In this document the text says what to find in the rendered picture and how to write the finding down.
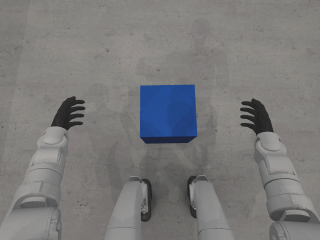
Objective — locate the right robot upper arm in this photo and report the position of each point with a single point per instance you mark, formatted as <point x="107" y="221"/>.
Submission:
<point x="294" y="230"/>

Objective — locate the left robot shin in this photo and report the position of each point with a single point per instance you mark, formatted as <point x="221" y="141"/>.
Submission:
<point x="136" y="178"/>

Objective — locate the carton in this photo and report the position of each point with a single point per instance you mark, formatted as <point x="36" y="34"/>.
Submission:
<point x="168" y="114"/>

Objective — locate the right robot thigh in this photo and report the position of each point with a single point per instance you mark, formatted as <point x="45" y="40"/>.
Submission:
<point x="212" y="223"/>

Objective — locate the robot right hand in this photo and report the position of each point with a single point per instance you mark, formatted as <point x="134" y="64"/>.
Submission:
<point x="261" y="120"/>

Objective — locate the robot right forearm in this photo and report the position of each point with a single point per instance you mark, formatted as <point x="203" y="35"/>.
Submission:
<point x="286" y="200"/>

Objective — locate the robot left hand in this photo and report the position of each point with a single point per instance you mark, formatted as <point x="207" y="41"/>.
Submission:
<point x="63" y="115"/>

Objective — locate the robot left forearm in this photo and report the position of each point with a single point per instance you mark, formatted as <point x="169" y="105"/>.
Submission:
<point x="41" y="185"/>

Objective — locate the left robot upper arm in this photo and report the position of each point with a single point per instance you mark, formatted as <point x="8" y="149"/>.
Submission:
<point x="37" y="223"/>

